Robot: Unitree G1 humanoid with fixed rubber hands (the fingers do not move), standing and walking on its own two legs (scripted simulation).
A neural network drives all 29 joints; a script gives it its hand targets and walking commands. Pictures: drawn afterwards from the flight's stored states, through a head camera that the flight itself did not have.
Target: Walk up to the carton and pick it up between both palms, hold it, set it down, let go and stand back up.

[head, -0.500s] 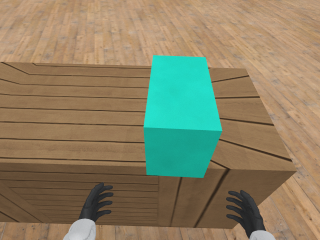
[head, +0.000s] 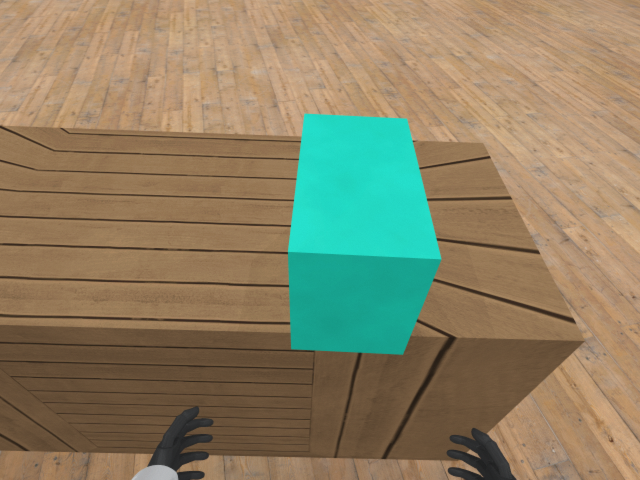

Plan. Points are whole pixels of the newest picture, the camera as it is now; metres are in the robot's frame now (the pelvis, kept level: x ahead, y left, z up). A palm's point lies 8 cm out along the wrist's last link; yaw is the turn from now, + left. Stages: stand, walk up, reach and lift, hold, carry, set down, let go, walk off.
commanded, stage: set down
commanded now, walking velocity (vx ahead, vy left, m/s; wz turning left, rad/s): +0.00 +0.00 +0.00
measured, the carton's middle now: (351, 228) +0.50 -0.02 +0.03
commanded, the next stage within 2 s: let go in 1.74 s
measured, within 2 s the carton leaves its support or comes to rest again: neither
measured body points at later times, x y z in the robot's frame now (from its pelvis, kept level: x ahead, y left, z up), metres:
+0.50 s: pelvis +0.00 +0.01 +0.00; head +0.02 +0.02 +0.45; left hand +0.16 +0.21 -0.11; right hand +0.16 -0.20 -0.12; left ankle -0.01 +0.10 -0.75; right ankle -0.01 -0.08 -0.75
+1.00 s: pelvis -0.02 +0.00 -0.01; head +0.01 +0.01 +0.44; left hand +0.17 +0.22 -0.11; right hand +0.17 -0.21 -0.12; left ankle -0.01 +0.10 -0.75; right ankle -0.01 -0.08 -0.75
